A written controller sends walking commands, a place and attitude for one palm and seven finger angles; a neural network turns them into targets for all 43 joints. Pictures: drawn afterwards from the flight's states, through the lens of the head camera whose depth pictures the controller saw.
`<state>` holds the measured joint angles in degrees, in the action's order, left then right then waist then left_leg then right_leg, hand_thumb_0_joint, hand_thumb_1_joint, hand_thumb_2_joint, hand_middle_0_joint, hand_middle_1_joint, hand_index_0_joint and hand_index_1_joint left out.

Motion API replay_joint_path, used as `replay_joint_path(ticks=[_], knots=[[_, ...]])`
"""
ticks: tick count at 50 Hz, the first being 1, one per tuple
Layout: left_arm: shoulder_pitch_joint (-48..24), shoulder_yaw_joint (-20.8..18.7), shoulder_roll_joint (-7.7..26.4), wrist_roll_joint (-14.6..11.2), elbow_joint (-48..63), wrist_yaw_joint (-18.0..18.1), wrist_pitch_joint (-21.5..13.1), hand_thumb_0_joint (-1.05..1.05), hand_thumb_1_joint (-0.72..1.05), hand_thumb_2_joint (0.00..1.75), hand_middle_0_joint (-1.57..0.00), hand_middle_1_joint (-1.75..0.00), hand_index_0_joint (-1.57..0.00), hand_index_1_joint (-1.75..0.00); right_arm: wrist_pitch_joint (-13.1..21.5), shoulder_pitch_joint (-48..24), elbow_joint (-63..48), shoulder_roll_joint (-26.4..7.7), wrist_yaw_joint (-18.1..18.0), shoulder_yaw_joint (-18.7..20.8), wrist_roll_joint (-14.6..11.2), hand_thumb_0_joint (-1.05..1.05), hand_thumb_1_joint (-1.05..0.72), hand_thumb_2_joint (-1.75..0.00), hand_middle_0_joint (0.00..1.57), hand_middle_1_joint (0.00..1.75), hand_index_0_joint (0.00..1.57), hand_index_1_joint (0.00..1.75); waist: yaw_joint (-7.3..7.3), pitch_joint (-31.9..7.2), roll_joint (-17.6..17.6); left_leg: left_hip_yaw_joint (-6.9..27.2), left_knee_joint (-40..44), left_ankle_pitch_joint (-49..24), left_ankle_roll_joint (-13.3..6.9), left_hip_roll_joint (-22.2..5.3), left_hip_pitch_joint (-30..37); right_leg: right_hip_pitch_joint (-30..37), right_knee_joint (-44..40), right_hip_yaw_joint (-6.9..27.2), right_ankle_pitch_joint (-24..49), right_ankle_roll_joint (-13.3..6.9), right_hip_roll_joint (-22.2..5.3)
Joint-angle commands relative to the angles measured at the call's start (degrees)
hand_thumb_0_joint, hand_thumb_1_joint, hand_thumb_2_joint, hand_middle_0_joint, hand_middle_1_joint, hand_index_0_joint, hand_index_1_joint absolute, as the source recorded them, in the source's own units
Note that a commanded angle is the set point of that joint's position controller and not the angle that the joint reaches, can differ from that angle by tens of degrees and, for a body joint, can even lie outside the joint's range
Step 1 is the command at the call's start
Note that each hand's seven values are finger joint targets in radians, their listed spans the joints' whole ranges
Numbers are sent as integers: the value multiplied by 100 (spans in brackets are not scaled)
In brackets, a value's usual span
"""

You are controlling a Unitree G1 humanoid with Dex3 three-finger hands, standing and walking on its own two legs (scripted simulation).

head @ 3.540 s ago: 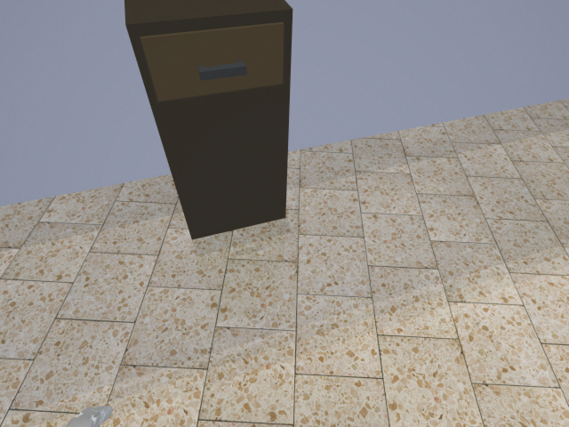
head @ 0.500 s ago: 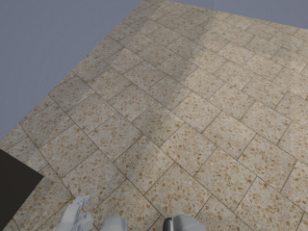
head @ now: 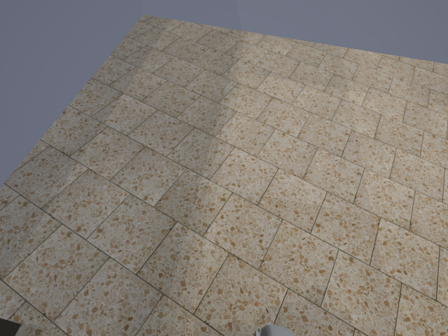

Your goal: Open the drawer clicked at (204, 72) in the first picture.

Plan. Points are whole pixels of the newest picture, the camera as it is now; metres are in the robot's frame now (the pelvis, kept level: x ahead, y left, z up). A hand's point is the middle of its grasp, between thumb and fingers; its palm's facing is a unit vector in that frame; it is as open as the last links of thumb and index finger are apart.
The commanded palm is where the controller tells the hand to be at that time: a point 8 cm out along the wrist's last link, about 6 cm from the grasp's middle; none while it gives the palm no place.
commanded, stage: walk to a spot facing it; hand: left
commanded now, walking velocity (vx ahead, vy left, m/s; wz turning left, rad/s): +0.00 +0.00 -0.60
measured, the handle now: out of the picture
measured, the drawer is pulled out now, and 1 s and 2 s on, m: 0.00 0.00 0.00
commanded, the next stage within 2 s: turn to face it in 1.28 s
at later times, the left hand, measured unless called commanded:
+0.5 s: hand (157, 313) +0.18 +0.15 -0.17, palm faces -0.28 -0.93 -0.23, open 7.4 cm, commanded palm none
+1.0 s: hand (190, 291) +0.23 +0.08 -0.17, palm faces -0.60 -0.77 -0.21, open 7.4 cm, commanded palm none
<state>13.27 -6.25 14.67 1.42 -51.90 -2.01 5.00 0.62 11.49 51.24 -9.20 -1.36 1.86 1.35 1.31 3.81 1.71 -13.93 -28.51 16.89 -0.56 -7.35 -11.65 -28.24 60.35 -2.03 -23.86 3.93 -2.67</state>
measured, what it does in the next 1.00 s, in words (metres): steps on the spot, turning right: right foot, then left foot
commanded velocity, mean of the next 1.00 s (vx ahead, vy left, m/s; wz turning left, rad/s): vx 0.02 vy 0.00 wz -0.60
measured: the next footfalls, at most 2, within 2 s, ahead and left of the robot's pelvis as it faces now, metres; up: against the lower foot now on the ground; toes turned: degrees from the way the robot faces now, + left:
right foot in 0.18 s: +0.03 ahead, -0.15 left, +0.00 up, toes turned -13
left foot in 0.56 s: +0.12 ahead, +0.08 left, +0.00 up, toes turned -15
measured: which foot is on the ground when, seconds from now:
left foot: down 0.00-0.18, up 0.20-0.54, down 0.56-1.00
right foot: up 0.00-0.16, down 0.18-0.56, up 0.58-1.00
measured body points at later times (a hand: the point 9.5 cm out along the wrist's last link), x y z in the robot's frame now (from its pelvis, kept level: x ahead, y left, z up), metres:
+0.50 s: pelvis +0.02 -0.02 -0.01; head +0.06 -0.03 +0.44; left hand +0.19 +0.19 -0.15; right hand +0.04 -0.29 -0.14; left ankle +0.07 +0.11 -0.71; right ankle -0.01 -0.14 -0.74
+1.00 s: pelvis +0.02 -0.01 -0.01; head +0.06 -0.04 +0.44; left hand +0.26 +0.12 -0.15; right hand -0.11 -0.23 -0.16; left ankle +0.08 +0.09 -0.74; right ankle -0.06 -0.10 -0.73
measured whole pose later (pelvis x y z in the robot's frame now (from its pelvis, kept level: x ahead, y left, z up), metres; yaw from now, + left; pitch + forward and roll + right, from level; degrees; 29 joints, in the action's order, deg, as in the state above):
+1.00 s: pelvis +0.02 -0.01 -0.01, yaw -38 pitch +1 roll -1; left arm 7.9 -4.6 12.5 1.4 -51.0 -2.2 4.1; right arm -0.6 14.8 54.1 -11.9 -0.5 3.6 1.5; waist -1.5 5.4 -0.9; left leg -20.0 -34.8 19.5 1.4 -11.6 -13.6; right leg -17.8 38.2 -5.4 -22.2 1.6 -2.3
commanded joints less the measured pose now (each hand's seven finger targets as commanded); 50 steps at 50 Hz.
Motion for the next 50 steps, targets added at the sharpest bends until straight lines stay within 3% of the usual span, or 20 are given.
replay_joint_path(ticks=[1,5,7,8,9,10,12,14,22,26,27,28,29,30,32,34,43,47,49,50], knots=[[-661,46,72,-24,623,-12,-213,0,90,90,-20,-30,-20,-30,17,553,-123,-1277,-25,413,17,0,-90,-90,20,30,20,30,-447,-485,-1324,511,588,-3284,-612,-1393,1097,-173,-948,-322,-117,-24,-14],[-551,62,101,-17,576,19,-301,0,90,90,-20,-30,-20,-30,-26,431,-58,-1399,32,496,30,0,-90,-90,20,30,20,30,-378,-586,-1484,263,115,-3371,-445,-1495,1017,485,-2030,-532,21,-217,172],[4,16,321,-8,412,60,-397,0,90,90,-20,-30,-20,-30,-28,360,-82,-1398,62,498,-23,0,-90,-90,20,30,20,30,-9,-913,-998,-54,-991,-3210,-51,-1287,553,1727,-3371,-541,1327,-379,210],[474,-76,910,39,300,138,-481,0,90,90,-20,-30,-20,-30,-51,461,-210,-1142,109,447,-81,0,-90,-90,20,30,20,30,202,-1284,311,-212,-2224,-1876,296,-929,-818,3187,-3661,723,2924,-788,-764],[869,-203,1451,-5,173,220,-499,0,90,90,-20,-30,-20,-30,-70,54,-550,-728,106,290,-71,0,-90,-90,20,30,20,30,396,-1268,1489,107,-3569,1849,566,-34,-2377,3678,-3574,2377,5635,-1517,-2071],[994,-220,1440,-84,112,302,-458,0,90,90,-20,-30,-20,-30,-140,-328,-644,-798,-6,259,-98,0,-90,-90,20,30,20,30,523,-1250,1129,1041,-3931,2110,489,-98,-2452,3230,-3560,2254,5635,-1822,-2098],[164,-138,1083,-52,309,332,-405,0,90,90,-20,-30,-20,-30,-180,-419,-556,-872,-28,278,-65,0,-90,-90,20,30,20,30,194,-719,1042,1327,-4028,1434,513,-170,-2546,2573,-3732,1916,4126,-1674,-1584],[-400,-53,858,-26,503,332,-393,0,90,90,-20,-30,-20,-30,-212,-153,-347,-861,5,274,-27,0,-90,-90,20,30,20,30,-87,-674,571,1164,-3553,907,591,-89,-2004,2051,-3717,1376,3852,-1448,-1166],[-419,-64,1049,0,542,257,-358,0,90,90,-20,-30,-20,-30,-179,-177,-460,-858,9,251,-78,0,-90,-90,20,30,20,30,-68,-617,839,1040,-1977,696,558,345,-1292,1576,-3769,1922,3139,-1435,-901],[-704,-66,987,-47,639,249,-293,0,90,90,-20,-30,-20,-30,-88,407,-363,-883,-51,250,-106,0,-90,-90,20,30,20,30,-352,-791,762,921,-155,-134,463,500,-140,1228,-3221,2046,3124,-1062,-597],[-712,-26,786,-87,706,233,-263,0,90,90,-20,-30,-20,-30,-31,623,-313,-1093,-77,273,-94,0,-90,-90,20,30,20,30,-456,-851,218,1283,596,-457,320,119,562,699,-2735,1792,2524,-789,-235],[-542,25,388,-116,806,183,-228,0,90,90,-20,-30,-20,-30,-5,670,-375,-1608,-63,357,-27,0,-90,-90,20,30,20,30,-408,-846,-1529,2786,1203,-907,-129,-1288,970,-247,-1528,1003,367,-386,591],[-353,10,390,-47,830,162,-230,0,90,90,-20,-30,-20,-30,-25,513,-487,-1831,-57,375,-4,0,-90,-90,20,30,20,30,-305,-725,-2006,3410,1441,-846,-608,-2172,566,-527,-146,571,-1068,-195,574],[-464,-50,587,32,704,151,-205,0,90,90,-20,-30,-20,-30,13,326,-480,-1554,-93,320,8,0,-90,-90,20,30,20,30,-340,-533,-1632,3235,1517,-743,-615,-1983,110,-476,533,810,-799,-135,392],[-389,-110,528,27,609,47,-219,0,90,90,-20,-30,-20,-30,55,-106,-604,-1265,-98,233,29,0,-90,-90,20,30,20,30,-80,-309,-1031,2144,1268,-1429,-552,-1367,49,-508,1095,590,-137,-81,223],[-338,-60,383,-1,546,11,-193,0,90,90,-20,-30,-20,-30,79,-10,-552,-1144,-105,224,9,0,-90,-90,20,30,20,30,-116,-490,-1076,1407,1022,-2418,-483,-1124,420,-488,1087,407,80,4,152],[-901,62,122,-21,660,-7,-180,0,90,90,-20,-30,-20,-30,0,645,-115,-1304,-20,417,15,0,-90,-90,20,30,20,30,-494,-556,-1339,656,668,-3037,-654,-1448,969,71,-943,-251,-237,-13,-17],[-661,72,81,-38,599,14,-270,0,90,90,-20,-30,-20,-30,-23,502,-39,-1451,37,485,35,0,-90,-90,20,30,20,30,-365,-738,-1517,372,251,-2738,-467,-1570,871,696,-2076,-436,-53,-207,109],[-172,33,245,-11,435,37,-330,0,90,90,-20,-30,-20,-30,-48,482,-39,-1367,73,458,13,0,-90,-90,20,30,20,30,-75,-917,-1001,51,-543,-1497,-88,-1409,107,1970,-3290,-571,819,-372,226],[307,-64,793,43,291,91,-409,0,90,90,-20,-30,-20,-30,-68,526,-136,-1077,113,383,-49,0,-90,-90,20,30,20,30,197,-1113,387,-285,-1811,-151,280,-981,-1123,3229,-4050,603,744,-726,-713]])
